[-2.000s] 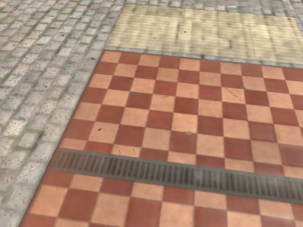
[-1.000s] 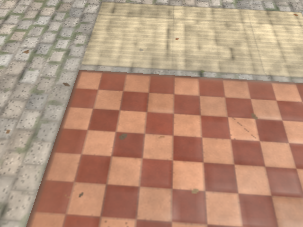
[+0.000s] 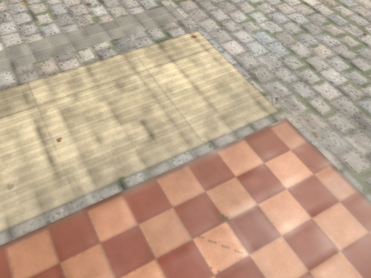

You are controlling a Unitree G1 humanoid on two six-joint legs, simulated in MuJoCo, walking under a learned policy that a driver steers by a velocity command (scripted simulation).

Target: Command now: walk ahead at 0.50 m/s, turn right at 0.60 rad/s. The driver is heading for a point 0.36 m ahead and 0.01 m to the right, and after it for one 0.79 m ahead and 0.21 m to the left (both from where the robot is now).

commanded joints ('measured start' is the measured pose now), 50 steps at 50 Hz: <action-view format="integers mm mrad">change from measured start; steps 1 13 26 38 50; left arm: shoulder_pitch -112 218 206 230 -9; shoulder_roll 6 161 52 82 32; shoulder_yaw -14 51 0 -10 -28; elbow -97 -8 108 114 -33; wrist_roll -2 -15 -20 -19 11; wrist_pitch -15 -18 -107 -86 -44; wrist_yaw -17 68 66 97 52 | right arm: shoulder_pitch -27 -87 -200 143 -25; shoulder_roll -125 -120 -56 -243 -170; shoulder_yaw -26 -12 -11 -76 -56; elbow -51 -123 -79 -27 -38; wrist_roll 1 19 -2 -33 21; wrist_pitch -16 13 64 53 31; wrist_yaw -4 3 39 13 7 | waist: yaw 8 140 60 -127 30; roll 134 2 1 137 93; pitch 46 -186 57 -254 18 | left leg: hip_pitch -49 -707 -650 171 -172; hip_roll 247 103 83 174 89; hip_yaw -56 -174 -208 -427 -430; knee -115 1127 596 214 -62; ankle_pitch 351 -135 252 -25 355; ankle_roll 100 -20 -6 298 235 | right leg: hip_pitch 40 874 625 394 58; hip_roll -10 -283 -116 -60 -42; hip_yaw -55 448 -62 -242 -23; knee -157 -627 -825 292 -43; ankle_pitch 89 58 288 338 -35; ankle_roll -11 -310 -99 -16 107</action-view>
